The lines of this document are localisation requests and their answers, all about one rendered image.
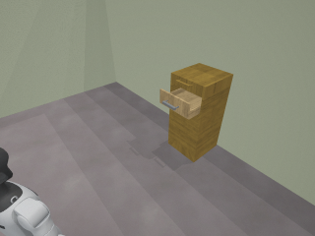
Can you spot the drawer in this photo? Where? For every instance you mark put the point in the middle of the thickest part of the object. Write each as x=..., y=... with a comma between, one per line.
x=188, y=102

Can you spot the robot left thigh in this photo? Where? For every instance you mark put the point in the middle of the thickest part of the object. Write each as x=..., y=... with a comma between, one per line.
x=59, y=231

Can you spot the robot right upper arm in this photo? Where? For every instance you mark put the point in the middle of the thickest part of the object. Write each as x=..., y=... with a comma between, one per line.
x=35, y=217

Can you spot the robot torso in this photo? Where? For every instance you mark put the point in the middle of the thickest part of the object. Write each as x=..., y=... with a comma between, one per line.
x=9, y=224

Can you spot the cabinet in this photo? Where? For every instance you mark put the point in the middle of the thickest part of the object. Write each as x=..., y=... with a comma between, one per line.
x=196, y=136

